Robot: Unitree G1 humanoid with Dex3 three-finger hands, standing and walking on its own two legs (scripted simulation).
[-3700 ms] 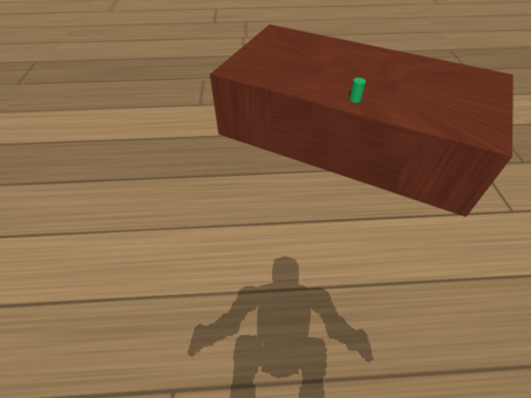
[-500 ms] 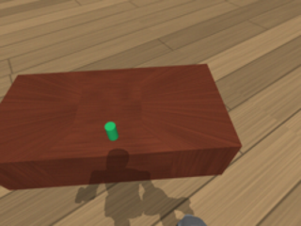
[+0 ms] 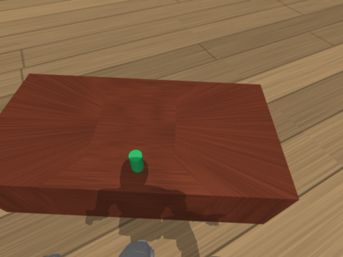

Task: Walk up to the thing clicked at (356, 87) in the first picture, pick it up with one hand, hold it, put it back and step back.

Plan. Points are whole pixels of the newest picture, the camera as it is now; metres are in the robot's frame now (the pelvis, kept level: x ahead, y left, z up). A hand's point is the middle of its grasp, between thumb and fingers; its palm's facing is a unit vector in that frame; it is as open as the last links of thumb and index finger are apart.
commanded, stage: walk up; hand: left
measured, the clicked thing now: (136, 161) +0.49 +0.18 -0.31
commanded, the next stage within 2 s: stand in 1.56 s
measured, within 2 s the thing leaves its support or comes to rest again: neither
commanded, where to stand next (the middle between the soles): +0.07 -0.02 m, yaw +0 degrees
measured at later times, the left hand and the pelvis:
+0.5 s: hand out of the picture +0.06 +0.25 -0.13, palm faces -0.02 -0.93 -0.37, open 7.4 cm; pelvis +0.01 -0.01 +0.02, yaw -1 degrees
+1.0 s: hand (79, 253) +0.14 +0.24 -0.13, palm faces -0.05 -0.95 -0.31, open 7.3 cm; pelvis +0.03 +0.00 +0.03, yaw -1 degrees
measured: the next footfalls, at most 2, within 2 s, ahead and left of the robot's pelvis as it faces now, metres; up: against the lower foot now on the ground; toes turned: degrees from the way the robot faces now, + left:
none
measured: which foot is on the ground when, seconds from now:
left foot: down 0.00-1.00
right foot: down 0.00-1.00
